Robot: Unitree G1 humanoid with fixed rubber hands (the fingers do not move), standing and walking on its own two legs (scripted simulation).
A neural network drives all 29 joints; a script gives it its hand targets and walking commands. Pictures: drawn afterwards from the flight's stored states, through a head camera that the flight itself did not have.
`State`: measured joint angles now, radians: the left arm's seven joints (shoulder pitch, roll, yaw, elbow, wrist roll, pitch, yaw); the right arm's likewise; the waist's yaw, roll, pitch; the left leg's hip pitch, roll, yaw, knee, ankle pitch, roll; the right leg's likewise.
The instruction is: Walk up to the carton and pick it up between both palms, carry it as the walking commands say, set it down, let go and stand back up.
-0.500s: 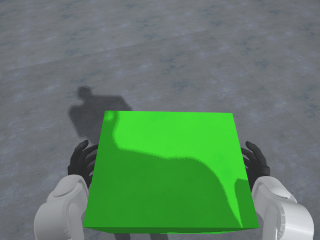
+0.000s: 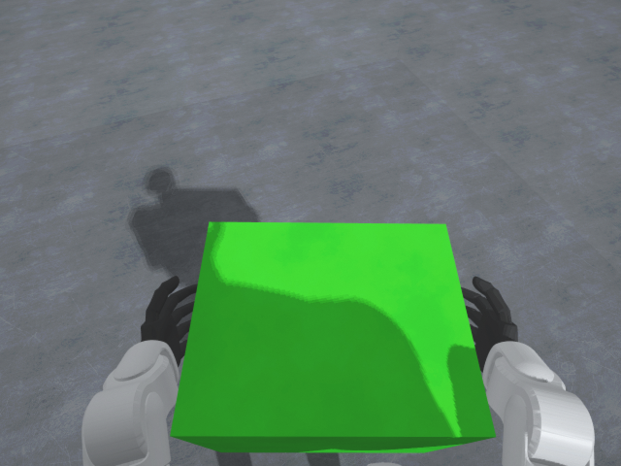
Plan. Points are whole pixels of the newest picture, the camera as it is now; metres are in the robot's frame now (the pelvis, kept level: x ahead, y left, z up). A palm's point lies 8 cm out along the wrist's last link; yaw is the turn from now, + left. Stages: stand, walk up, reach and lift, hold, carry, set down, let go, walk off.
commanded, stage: carry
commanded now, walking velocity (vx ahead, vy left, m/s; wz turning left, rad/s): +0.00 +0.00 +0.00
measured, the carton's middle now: (325, 346) +0.26 +0.01 -0.01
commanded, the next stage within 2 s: none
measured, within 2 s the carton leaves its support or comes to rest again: neither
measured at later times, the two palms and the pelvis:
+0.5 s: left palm (208, 196) +0.51 +0.20 +0.01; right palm (434, 189) +0.52 -0.18 +0.02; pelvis +0.27 +0.01 +0.00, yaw +0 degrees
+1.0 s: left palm (225, 85) +0.88 +0.23 -0.01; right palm (388, 73) +0.89 -0.14 +0.01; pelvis +0.63 +0.05 +0.00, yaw +0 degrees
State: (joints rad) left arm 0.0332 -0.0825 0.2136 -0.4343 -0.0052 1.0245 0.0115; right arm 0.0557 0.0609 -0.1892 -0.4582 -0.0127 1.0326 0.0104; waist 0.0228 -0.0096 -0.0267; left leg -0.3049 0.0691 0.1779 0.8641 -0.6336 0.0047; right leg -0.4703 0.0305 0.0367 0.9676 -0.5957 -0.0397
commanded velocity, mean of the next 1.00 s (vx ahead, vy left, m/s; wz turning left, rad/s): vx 0.00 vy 0.00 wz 0.00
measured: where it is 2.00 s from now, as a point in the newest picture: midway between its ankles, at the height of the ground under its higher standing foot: (285, 176)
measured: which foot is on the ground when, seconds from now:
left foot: down 0.00-0.04, up 0.06-0.20, down 0.22-0.42, up 0.44-0.60, down 0.62-0.86, up 0.88-1.00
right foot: up 0.00-0.00, down 0.02-0.26, up 0.28-0.38, down 0.40-0.62, up 0.64-0.82, down 0.84-1.00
